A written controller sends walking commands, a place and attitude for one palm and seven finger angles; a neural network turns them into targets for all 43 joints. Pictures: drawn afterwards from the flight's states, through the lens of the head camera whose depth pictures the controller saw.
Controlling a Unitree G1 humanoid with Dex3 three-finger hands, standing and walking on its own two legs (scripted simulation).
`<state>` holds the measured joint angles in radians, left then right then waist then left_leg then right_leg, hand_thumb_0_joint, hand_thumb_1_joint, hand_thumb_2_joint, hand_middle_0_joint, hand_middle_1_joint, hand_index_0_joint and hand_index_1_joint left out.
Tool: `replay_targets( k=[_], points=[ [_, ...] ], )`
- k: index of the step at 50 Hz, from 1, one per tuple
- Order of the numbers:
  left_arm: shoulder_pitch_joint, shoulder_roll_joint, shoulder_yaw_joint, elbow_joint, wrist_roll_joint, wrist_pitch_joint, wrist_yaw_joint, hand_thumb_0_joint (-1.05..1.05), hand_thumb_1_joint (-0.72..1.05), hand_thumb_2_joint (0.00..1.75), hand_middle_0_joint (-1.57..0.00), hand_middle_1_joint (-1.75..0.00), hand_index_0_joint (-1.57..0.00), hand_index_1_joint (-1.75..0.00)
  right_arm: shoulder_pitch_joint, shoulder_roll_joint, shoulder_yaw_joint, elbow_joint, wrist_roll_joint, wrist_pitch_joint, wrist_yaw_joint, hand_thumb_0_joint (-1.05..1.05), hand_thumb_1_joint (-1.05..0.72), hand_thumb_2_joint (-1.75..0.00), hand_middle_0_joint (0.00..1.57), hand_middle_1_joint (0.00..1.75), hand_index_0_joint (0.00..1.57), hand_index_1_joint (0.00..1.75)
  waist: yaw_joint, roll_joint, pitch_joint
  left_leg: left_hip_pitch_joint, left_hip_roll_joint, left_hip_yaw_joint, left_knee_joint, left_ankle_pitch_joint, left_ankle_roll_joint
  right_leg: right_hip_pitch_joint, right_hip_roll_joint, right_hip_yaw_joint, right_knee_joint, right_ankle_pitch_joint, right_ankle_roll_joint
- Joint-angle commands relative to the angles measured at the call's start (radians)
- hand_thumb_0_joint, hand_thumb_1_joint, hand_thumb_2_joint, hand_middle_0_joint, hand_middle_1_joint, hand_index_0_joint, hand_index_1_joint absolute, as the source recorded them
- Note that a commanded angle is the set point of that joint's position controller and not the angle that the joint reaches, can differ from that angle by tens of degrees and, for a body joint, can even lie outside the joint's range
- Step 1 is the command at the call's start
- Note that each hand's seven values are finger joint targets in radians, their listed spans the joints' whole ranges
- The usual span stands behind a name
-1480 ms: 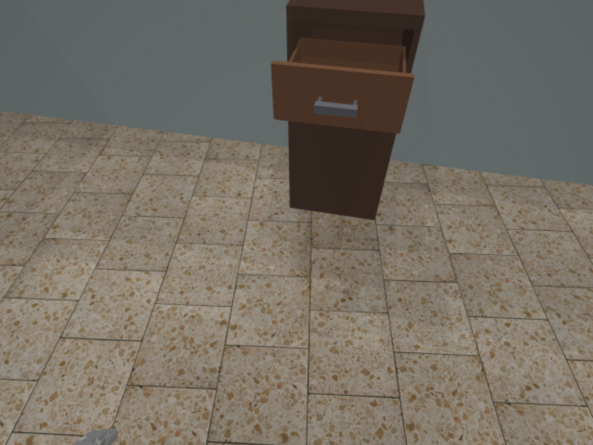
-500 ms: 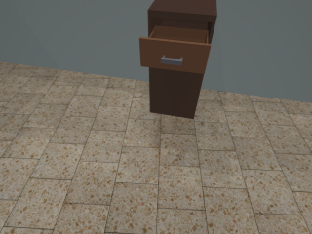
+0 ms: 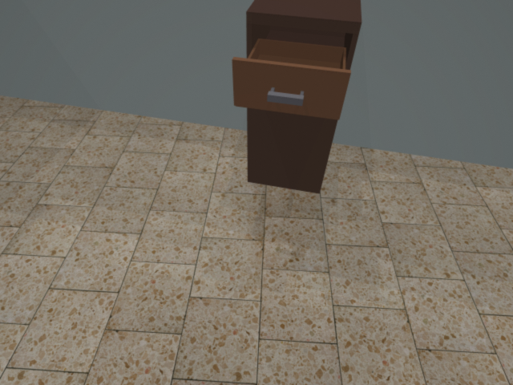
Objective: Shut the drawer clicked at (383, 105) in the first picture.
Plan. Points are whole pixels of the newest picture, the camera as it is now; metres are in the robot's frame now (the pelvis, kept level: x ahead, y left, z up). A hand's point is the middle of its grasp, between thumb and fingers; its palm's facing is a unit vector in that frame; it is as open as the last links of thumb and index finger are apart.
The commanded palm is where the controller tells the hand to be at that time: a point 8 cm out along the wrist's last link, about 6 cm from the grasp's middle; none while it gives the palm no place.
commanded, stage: walk to a spot facing it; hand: left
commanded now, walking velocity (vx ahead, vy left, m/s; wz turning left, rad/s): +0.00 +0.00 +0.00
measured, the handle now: (286, 95) +0.93 -0.04 -0.03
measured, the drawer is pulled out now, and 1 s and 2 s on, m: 0.30 0.30 0.30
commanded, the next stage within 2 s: turn to face it in 1.14 s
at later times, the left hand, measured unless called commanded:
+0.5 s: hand out of the picture +0.10 +0.15 -0.18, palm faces -0.08 -0.97 -0.21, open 7.4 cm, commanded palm none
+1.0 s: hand (190, 299) +0.33 +0.17 -0.20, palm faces -0.34 -0.92 -0.20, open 7.4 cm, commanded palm none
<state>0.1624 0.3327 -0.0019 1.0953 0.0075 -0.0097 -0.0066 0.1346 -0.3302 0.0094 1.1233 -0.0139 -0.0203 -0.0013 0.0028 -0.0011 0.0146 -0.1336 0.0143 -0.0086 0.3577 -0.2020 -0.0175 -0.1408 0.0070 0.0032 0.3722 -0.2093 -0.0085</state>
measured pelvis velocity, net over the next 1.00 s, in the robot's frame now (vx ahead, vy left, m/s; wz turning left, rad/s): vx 0.27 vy -0.02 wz -0.48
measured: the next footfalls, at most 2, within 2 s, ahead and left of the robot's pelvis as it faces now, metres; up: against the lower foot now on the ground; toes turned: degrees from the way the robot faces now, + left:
left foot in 0.90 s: +0.42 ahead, +0.04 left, +0.00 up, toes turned -18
right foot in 1.28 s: +0.34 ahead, -0.21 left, +0.00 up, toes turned -43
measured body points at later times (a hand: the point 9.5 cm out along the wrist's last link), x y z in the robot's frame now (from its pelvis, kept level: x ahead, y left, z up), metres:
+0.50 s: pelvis +0.07 -0.04 -0.02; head +0.08 -0.05 +0.43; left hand +0.10 +0.20 -0.17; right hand +0.02 -0.28 -0.18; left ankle +0.02 +0.11 -0.68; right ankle +0.04 -0.11 -0.75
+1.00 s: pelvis +0.27 -0.02 -0.03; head +0.30 -0.01 +0.42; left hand +0.35 +0.22 -0.19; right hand +0.31 -0.28 -0.14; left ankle +0.38 +0.05 -0.75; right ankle +0.13 -0.09 -0.65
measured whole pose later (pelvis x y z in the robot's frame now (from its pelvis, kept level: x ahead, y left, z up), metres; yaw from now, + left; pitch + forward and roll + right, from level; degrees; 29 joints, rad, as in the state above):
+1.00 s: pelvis +0.27 -0.02 -0.03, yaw -28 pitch -1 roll +0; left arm 0.37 0.23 0.09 1.03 0.02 -0.01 -0.01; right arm 0.11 -0.14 -0.01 0.90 -0.03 -0.09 -0.01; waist 0.06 -0.05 0.06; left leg -0.38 0.10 0.15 0.66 -0.25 0.02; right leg -0.39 0.01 0.01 1.27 -0.46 -0.02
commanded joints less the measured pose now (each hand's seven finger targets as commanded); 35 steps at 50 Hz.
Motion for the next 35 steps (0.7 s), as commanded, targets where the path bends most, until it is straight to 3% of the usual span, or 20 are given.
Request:
replay_targets(
  k=[1, 3, 4, 6, 10, 13, 14, 15, 16, 17, 18, 19, 20, 21, 22, 24, 25, 27, 29, 35],
  points=[
    [-0.037, 0.205, 0.04, -0.063, 0.003, -0.02, 0.018, 0.0, 0.9, 0.9, -0.2, -0.3, -0.2, -0.3, -0.038, -0.194, -0.041, -0.063, 0.006, -0.018, -0.017, 0.0, -0.9, -0.9, 0.2, 0.3, 0.2, 0.3, 0.001, -0.002, -0.038, 0.011, 0.107, -0.09, -0.058, 0.133, 0.039, -0.003, -0.123, 0.112, -0.065, 0.121, -0.025],
    [-0.036, 0.204, 0.038, -0.063, 0.003, -0.021, 0.018, 0.0, 0.9, 0.9, -0.2, -0.3, -0.2, -0.3, -0.041, -0.197, -0.041, -0.064, 0.006, -0.019, -0.017, 0.0, -0.9, -0.9, 0.2, 0.3, 0.2, 0.3, 0.002, 0.004, -0.039, 0.014, 0.106, -0.089, -0.057, 0.144, 0.039, -0.002, -0.123, 0.112, -0.063, 0.136, -0.024],
    [-0.005, 0.138, 0.026, -0.046, 0.001, -0.012, 0.019, 0.0, 0.9, 0.9, -0.2, -0.3, -0.2, -0.3, -0.013, -0.135, -0.025, -0.048, 0.002, -0.013, -0.016, 0.0, -0.9, -0.9, 0.2, 0.3, 0.2, 0.3, 0.0, -0.004, -0.053, 0.025, 0.107, -0.07, -0.048, 0.099, 0.029, -0.004, -0.119, 0.116, -0.062, 0.09, -0.018],
    [0.051, 0.088, 0.02, -0.034, 0.006, 0.008, 0.016, 0.0, 0.9, 0.9, -0.2, -0.3, -0.2, -0.3, 0.055, -0.077, -0.019, -0.037, -0.004, 0.0, -0.013, 0.0, -0.9, -0.9, 0.2, 0.3, 0.2, 0.3, 0.001, -0.015, -0.034, 0.014, 0.096, -0.038, -0.013, -0.084, 0.025, -0.044, -0.1, 0.135, -0.043, -0.112, -0.025],
    [0.084, 0.093, 0.047, -0.086, 0.015, 0.023, -0.007, 0.0, 0.9, 0.9, -0.2, -0.3, -0.2, -0.3, 0.087, -0.11, -0.049, -0.081, -0.01, 0.004, -0.012, 0.0, -0.9, -0.9, 0.2, 0.3, 0.2, 0.3, 0.002, 0.0, 0.124, -0.093, 0.122, -0.06, -0.012, -0.383, 0.055, -0.208, -0.05, 0.176, 0.02, -0.357, -0.055],
    [0.093, 0.044, 0.057, -0.138, 0.014, 0.007, -0.017, 0.0, 0.9, 0.9, -0.2, -0.3, -0.2, -0.3, 0.16, -0.14, -0.075, -0.102, -0.008, -0.013, -0.018, 0.0, -0.9, -0.9, 0.2, 0.3, 0.2, 0.3, -0.024, 0.134, 0.104, 0.019, 0.247, -0.198, -0.079, -0.408, 0.13, -0.35, 0.028, 0.088, 0.265, -0.277, -0.048],
    [0.06, 0.019, 0.059, -0.16, 0.014, 0.0, -0.021, 0.0, 0.9, 0.9, -0.2, -0.3, -0.2, -0.3, 0.184, -0.148, -0.086, -0.103, -0.006, -0.022, -0.02, 0.0, -0.9, -0.9, 0.2, 0.3, 0.2, 0.3, -0.034, 0.187, 0.111, 0.062, 0.324, -0.247, -0.116, -0.335, 0.172, -0.41, 0.029, 0.011, 0.373, -0.242, -0.032],
    [0.023, 0.009, 0.062, -0.182, 0.014, -0.003, -0.024, 0.0, 0.9, 0.9, -0.2, -0.3, -0.2, -0.3, 0.203, -0.136, -0.09, -0.106, -0.007, -0.03, -0.02, 0.0, -0.9, -0.9, 0.2, 0.3, 0.2, 0.3, -0.047, 0.188, 0.117, 0.096, 0.363, -0.243, -0.126, -0.212, 0.203, -0.457, -0.009, -0.009, 0.433, -0.286, -0.023],
    [-0.003, 0.005, 0.066, -0.198, 0.013, -0.008, -0.028, 0.0, 0.9, 0.9, -0.2, -0.3, -0.2, -0.3, 0.215, -0.121, -0.09, -0.107, -0.008, -0.035, -0.021, 0.0, -0.9, -0.9, 0.2, 0.3, 0.2, 0.3, -0.051, 0.154, 0.11, 0.113, 0.378, -0.219, -0.105, -0.089, 0.214, -0.463, -0.039, -0.006, 0.438, -0.313, -0.021],
    [0.019, -0.017, 0.068, -0.196, 0.012, -0.013, -0.032, 0.0, 0.9, 0.9, -0.2, -0.3, -0.2, -0.3, 0.197, -0.113, -0.089, -0.109, -0.011, -0.038, -0.022, 0.0, -0.9, -0.9, 0.2, 0.3, 0.2, 0.3, -0.03, 0.147, 0.097, 0.105, 0.372, -0.149, -0.065, 0.021, 0.199, -0.42, -0.055, -0.021, 0.404, -0.302, -0.02],
    [0.078, -0.033, 0.07, -0.179, 0.011, -0.016, -0.035, 0.0, 0.9, 0.9, -0.2, -0.3, -0.2, -0.3, 0.164, -0.103, -0.089, -0.116, -0.013, -0.039, -0.024, 0.0, -0.9, -0.9, 0.2, 0.3, 0.2, 0.3, 0.004, 0.135, 0.066, 0.065, 0.342, -0.064, 0.006, 0.083, 0.164, -0.307, -0.057, -0.042, 0.317, -0.247, -0.024],
    [0.191, -0.04, 0.077, -0.142, 0.014, -0.02, -0.037, 0.0, 0.9, 0.9, -0.2, -0.3, -0.2, -0.3, 0.129, -0.096, -0.086, -0.121, -0.011, -0.037, -0.023, 0.0, -0.9, -0.9, 0.2, 0.3, 0.2, 0.3, 0.061, 0.089, 0.023, -0.049, 0.275, 0.051, 0.171, 0.085, 0.11, -0.09, -0.023, -0.085, 0.191, -0.129, -0.032],
    [0.366, 0.038, 0.096, -0.09, 0.02, -0.032, -0.027, 0.0, 0.9, 0.9, -0.2, -0.3, -0.2, -0.3, 0.106, -0.051, -0.077, -0.145, 0.001, -0.036, -0.014, 0.0, -0.9, -0.9, 0.2, 0.3, 0.2, 0.3, 0.137, -0.132, -0.037, -0.272, 0.163, 0.166, 0.496, 0.007, 0.047, 0.173, -0.107, 0.111, 0.021, -0.148, -0.077],
    [0.49, 0.162, 0.122, -0.061, 0.012, -0.047, -0.004, 0.0, 0.9, 0.9, -0.2, -0.3, -0.2, -0.3, 0.04, 0.021, -0.058, -0.213, 0.004, -0.045, -0.001, 0.0, -0.9, -0.9, 0.2, 0.3, 0.2, 0.3, 0.161, -0.415, -0.027, -0.589, 0.024, 0.186, 0.806, -0.351, -0.01, 0.28, -0.384, 0.602, -0.149, -0.018, -0.19],
    [0.499, 0.125, 0.112, -0.057, -0.001, -0.045, 0.014, 0.0, 0.9, 0.9, -0.2, -0.3, -0.2, -0.3, -0.037, -0.022, -0.069, -0.229, 0.0, -0.051, -0.007, 0.0, -0.9, -0.9, 0.2, 0.3, 0.2, 0.3, 0.161, -0.222, 0.009, -0.633, 0.067, 0.035, 0.864, -0.329, 0.006, 0.239, -0.38, 0.63, -0.141, 0.055, -0.24],
    [0.38, 0.043, 0.09, -0.087, 0.009, -0.048, 0.018, 0.0, 0.9, 0.9, -0.2, -0.3, -0.2, -0.3, -0.037, 0.014, -0.073, -0.216, -0.006, -0.052, -0.004, 0.0, -0.9, -0.9, 0.2, 0.3, 0.2, 0.3, 0.09, -0.059, 0.083, -0.642, 0.119, 0.012, 0.877, -0.196, -0.003, 0.126, -0.334, 0.498, -0.122, 0.056, -0.262],
    [0.34, 0.017, 0.083, -0.1, 0.012, -0.051, 0.02, 0.0, 0.9, 0.9, -0.2, -0.3, -0.2, -0.3, -0.012, 0.029, -0.076, -0.2, -0.011, -0.044, -0.001, 0.0, -0.9, -0.9, 0.2, 0.3, 0.2, 0.3, 0.06, -0.026, 0.086, -0.604, 0.126, 0.019, 0.852, -0.153, -0.014, 0.069, -0.306, 0.429, -0.131, 0.062, -0.248],
    [0.321, -0.002, 0.083, -0.106, 0.015, -0.061, 0.02, 0.0, 0.9, 0.9, -0.2, -0.3, -0.2, -0.3, 0.038, 0.057, -0.081, -0.183, -0.014, -0.03, 0.006, 0.0, -0.9, -0.9, 0.2, 0.3, 0.2, 0.3, 0.025, -0.05, 0.065, -0.573, 0.119, 0.038, 0.808, -0.084, -0.028, 0.041, -0.253, 0.332, -0.146, 0.104, -0.223],
    [0.322, -0.01, 0.082, -0.101, 0.014, -0.069, 0.02, 0.0, 0.9, 0.9, -0.2, -0.3, -0.2, -0.3, 0.037, 0.066, -0.085, -0.195, -0.012, -0.021, 0.012, 0.0, -0.9, -0.9, 0.2, 0.3, 0.2, 0.3, 0.013, -0.084, 0.067, -0.586, 0.118, 0.043, 0.766, -0.023, -0.039, 0.03, -0.225, 0.29, -0.164, 0.11, -0.211],
    [0.353, -0.018, 0.081, -0.081, 0.016, -0.078, 0.028, 0.0, 0.9, 0.9, -0.2, -0.3, -0.2, -0.3, -0.086, 0.084, -0.083, -0.27, -0.005, -0.029, 0.026, 0.0, -0.9, -0.9, 0.2, 0.3, 0.2, 0.3, 0.035, -0.109, 0.08, -0.619, 0.099, 0.064, 0.589, 0.062, -0.039, 0.098, -0.192, 0.252, -0.152, 0.277, -0.192]
  ],
)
